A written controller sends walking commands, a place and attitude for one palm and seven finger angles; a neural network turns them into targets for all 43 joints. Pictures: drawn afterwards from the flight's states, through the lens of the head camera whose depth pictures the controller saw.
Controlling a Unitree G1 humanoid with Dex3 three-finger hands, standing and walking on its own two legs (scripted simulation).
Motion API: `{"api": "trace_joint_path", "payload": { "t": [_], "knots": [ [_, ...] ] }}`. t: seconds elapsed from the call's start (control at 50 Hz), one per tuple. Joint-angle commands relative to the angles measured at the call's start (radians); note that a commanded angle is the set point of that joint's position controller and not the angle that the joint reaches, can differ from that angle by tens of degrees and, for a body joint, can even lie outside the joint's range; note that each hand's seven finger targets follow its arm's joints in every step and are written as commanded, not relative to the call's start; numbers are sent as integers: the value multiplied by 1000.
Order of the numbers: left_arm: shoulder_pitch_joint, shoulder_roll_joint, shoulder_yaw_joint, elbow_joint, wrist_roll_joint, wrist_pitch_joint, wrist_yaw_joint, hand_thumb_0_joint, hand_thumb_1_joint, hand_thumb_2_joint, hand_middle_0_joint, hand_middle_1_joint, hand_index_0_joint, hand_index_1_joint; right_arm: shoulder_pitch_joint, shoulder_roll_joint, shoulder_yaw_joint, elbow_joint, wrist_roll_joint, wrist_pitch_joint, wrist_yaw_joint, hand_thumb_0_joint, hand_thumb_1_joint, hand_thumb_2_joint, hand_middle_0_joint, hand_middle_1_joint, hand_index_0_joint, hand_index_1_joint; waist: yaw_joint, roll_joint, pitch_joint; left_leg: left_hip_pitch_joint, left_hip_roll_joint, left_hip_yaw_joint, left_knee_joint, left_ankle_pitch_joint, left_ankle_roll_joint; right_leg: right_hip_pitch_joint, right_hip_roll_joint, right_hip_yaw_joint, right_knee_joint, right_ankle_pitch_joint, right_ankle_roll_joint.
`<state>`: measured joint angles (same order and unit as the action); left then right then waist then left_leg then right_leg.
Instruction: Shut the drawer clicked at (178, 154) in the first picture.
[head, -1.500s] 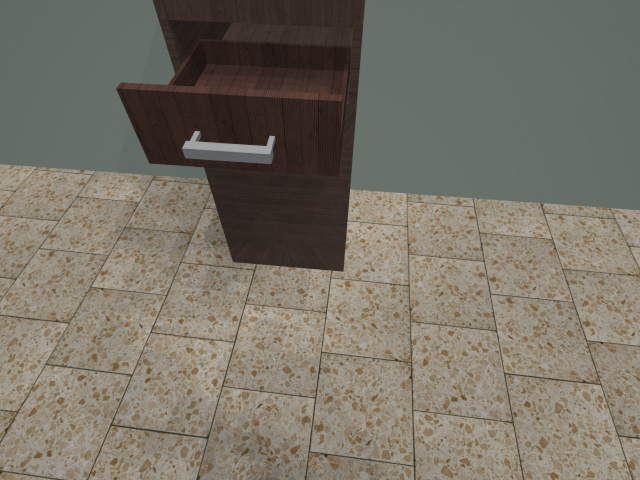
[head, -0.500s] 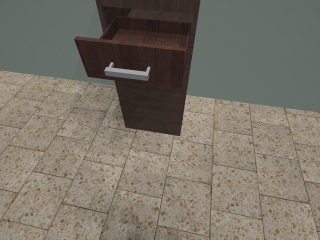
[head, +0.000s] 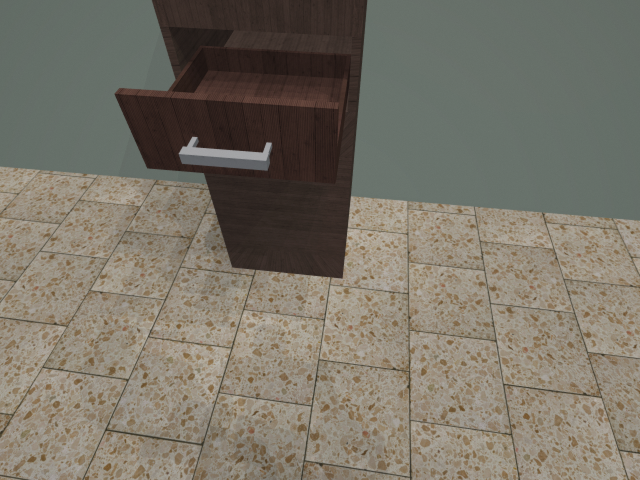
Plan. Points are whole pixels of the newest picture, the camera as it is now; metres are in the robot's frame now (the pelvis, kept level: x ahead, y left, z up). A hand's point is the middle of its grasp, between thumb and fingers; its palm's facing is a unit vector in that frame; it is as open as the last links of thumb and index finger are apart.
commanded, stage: take the last steps up to it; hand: left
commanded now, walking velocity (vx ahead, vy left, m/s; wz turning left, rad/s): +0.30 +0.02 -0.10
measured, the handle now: (228, 151) +0.63 +0.20 +0.04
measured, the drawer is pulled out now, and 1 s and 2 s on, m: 0.27 0.27 0.27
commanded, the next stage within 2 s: come to a stop and stand still in 0.82 s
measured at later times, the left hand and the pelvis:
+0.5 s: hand out of the picture +0.14 +0.17 -0.18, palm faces +0.05 -0.98 -0.21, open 7.3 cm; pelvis +0.09 -0.01 -0.02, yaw +1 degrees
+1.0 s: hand (235, 392) +0.28 +0.16 -0.18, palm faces +0.06 -0.97 -0.24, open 7.3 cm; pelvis +0.25 -0.03 -0.01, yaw +0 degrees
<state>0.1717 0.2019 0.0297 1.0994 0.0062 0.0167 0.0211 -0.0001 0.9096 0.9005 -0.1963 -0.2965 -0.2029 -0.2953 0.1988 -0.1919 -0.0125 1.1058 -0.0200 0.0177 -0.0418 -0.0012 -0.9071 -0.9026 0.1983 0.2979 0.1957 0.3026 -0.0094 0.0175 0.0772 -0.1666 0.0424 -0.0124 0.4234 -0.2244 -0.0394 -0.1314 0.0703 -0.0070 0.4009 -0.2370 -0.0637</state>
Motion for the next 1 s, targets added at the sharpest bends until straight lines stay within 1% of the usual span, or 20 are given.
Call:
{"api": "trace_joint_path", "payload": {
  "t": [0.0,0.14,0.22,0.28,0.36,0.38,0.4,0.44,0.52,0.62,0.66,0.68,0.7,0.78,0.82,0.84,0.86,0.88,0.94,0.98],
  "knots": [
    [67,144,40,-39,6,-15,-6,0,900,900,-200,-300,-200,-300,75,-95,-28,-24,-11,-11,9,0,-900,-900,200,300,200,300,10,-42,14,-72,25,-4,-11,-137,43,-43,-162,193,-142,-268,-20],
    [104,119,58,-45,7,-31,-20,0,900,900,-200,-300,-200,-300,147,-52,-29,-17,-11,-40,17,0,-900,-900,200,300,200,300,-9,-20,76,-80,26,10,35,-119,61,-117,-176,209,-89,-320,-74],
    [9,39,38,-80,10,-52,-27,0,900,900,-200,-300,-200,-300,362,-124,-55,47,-20,-61,-5,0,-900,-900,200,300,200,300,-83,238,36,253,309,-380,-155,140,244,-456,-35,-40,438,-243,-1],
    [-68,18,36,-110,5,-58,-37,0,900,900,-200,-300,-200,-300,354,-97,-46,43,-22,-66,-7,0,-900,-900,200,300,200,300,-69,109,55,200,317,-295,-138,315,266,-449,-122,-6,479,-286,0],
    [144,25,56,-40,9,-48,-52,0,900,900,-200,-300,-200,-300,209,-104,-46,15,-13,-57,-2,0,-900,-900,200,300,200,300,60,51,-5,-144,147,-62,-3,-24,140,69,-71,-99,122,-64,7],
    [270,95,73,-9,13,-56,-41,0,900,900,-200,-300,-200,-300,176,-71,-41,-14,3,-57,4,0,-900,-900,200,300,200,300,116,-152,-42,-320,33,33,214,-121,89,265,-184,99,-31,-183,-32],
    [375,180,92,21,12,-60,-26,0,900,900,-200,-300,-200,-300,128,-32,-36,-56,11,-61,12,0,-900,-900,200,300,200,300,148,-335,-37,-472,-36,129,485,-343,47,303,-447,458,-205,-252,-139],
    [264,158,82,-11,9,-52,-7,0,900,900,-200,-300,-200,-300,59,-35,-53,-63,6,-54,20,0,-900,-900,200,300,200,300,94,-152,53,-496,60,3,674,-344,46,101,-476,473,-225,-302,-221],
    [160,91,69,-44,21,-70,-3,0,900,900,-200,-300,-200,-300,80,36,-44,-55,0,-40,40,0,-900,-900,200,300,200,300,25,-107,44,-314,85,39,438,-233,38,-57,-385,200,-191,44,-168],
    [146,89,68,-24,4,-72,-16,0,900,900,-200,-300,-200,-300,141,22,-37,-38,-2,-65,40,0,-900,-900,200,300,200,300,-18,-71,-18,-9,5,154,45,43,25,-84,-248,54,-35,181,-70],
    [131,25,52,-55,4,-69,-20,0,900,900,-200,-300,-200,-300,297,-126,-68,1,-17,-82,17,0,-900,-900,200,300,200,300,-84,197,-114,279,240,-156,-31,177,151,-323,-103,-62,318,1,14],
    [77,10,40,-87,6,-75,-21,0,900,900,-200,-300,-200,-300,367,-176,-81,7,-21,-74,10,0,-900,-900,200,300,200,300,-118,240,-138,317,415,-351,-94,275,270,-435,-55,-94,572,-338,35],
    [27,8,41,-104,10,-71,-19,0,900,900,-200,-300,-200,-300,351,-176,-78,1,-23,-70,7,0,-900,-900,200,300,200,300,-116,169,-92,274,430,-343,-105,317,297,-502,-90,-32,682,-386,34],
    [61,-14,41,-87,11,-55,-40,0,900,900,-200,-300,-200,-300,103,-122,-56,-65,-23,-63,7,0,-900,-900,200,300,200,300,-7,193,-29,-31,265,-60,-97,193,172,-222,-142,-70,362,-267,43],
    [233,12,51,-23,19,-59,-43,0,900,900,-200,-300,-200,-300,30,-106,-55,-82,-5,-50,12,0,-900,-900,200,300,200,300,71,11,-81,-161,138,46,81,-67,95,32,-108,-95,62,-45,56],
    [308,113,70,4,27,-67,-31,0,900,900,-200,-300,-200,-300,-3,-53,-47,-111,8,-45,22,0,-900,-900,200,300,200,300,104,-271,-44,-364,5,144,300,-270,28,121,-304,218,-124,-124,-4],
    [325,173,74,0,22,-65,-21,0,900,900,-200,-300,-200,-300,-58,-52,-45,-153,4,-42,32,0,-900,-900,200,300,200,300,121,-336,2,-445,-2,109,474,-390,15,98,-492,453,-234,-92,-114],
    [294,184,75,-21,24,-60,-17,0,900,900,-200,-300,-200,-300,-49,-60,-49,-154,-1,-42,37,0,-900,-900,200,300,200,300,99,-150,3,-423,16,75,546,-376,19,69,-519,447,-215,-110,-180],
    [188,88,53,-32,27,-64,6,0,900,900,-200,-300,-200,-300,-57,-30,-40,-118,8,-35,21,0,-900,-900,200,300,200,300,49,-221,13,-373,41,30,441,-304,5,103,-400,165,-32,731,-139],
    [140,120,53,-51,22,-59,13,0,900,900,-200,-300,-200,-300,-12,-18,-31,-88,17,-32,23,0,-900,-900,200,300,200,300,26,-142,-48,-209,-5,92,191,-143,1,108,-327,56,39,874,-91]
  ]
}}
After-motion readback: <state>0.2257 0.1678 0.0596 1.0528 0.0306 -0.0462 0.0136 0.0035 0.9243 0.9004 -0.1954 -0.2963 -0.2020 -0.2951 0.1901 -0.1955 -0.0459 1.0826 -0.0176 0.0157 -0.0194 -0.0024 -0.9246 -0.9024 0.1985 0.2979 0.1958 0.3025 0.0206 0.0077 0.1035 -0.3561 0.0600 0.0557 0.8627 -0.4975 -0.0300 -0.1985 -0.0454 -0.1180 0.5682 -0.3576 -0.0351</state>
